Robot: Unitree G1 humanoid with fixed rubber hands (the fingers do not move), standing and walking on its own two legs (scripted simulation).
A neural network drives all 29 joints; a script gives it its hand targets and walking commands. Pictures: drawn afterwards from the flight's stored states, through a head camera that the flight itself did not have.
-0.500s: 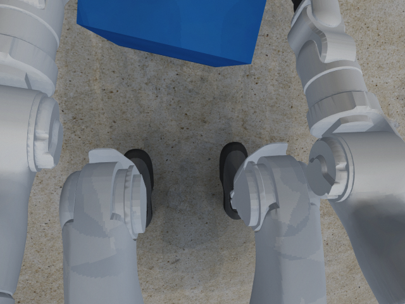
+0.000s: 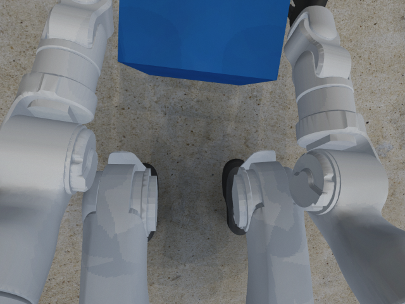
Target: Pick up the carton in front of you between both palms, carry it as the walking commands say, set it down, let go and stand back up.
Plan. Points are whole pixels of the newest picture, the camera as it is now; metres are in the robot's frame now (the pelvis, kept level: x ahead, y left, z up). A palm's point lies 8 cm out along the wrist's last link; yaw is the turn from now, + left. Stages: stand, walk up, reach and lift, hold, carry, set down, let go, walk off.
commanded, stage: reach and lift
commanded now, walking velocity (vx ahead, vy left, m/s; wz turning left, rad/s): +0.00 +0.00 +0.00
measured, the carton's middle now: (202, 16) +0.54 +0.00 -0.22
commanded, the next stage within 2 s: none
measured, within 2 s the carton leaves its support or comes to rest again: neither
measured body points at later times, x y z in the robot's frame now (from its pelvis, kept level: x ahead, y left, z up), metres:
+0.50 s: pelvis -0.02 -0.01 +0.11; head +0.26 +0.02 +0.46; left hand +0.51 +0.16 +0.04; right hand +0.50 -0.14 +0.04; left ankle +0.09 +0.12 -0.33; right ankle +0.11 -0.14 -0.33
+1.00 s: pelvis +0.03 -0.01 +0.24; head +0.21 +0.01 +0.65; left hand +0.46 +0.16 +0.19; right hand +0.47 -0.14 +0.20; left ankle +0.09 +0.12 -0.33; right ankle +0.11 -0.14 -0.33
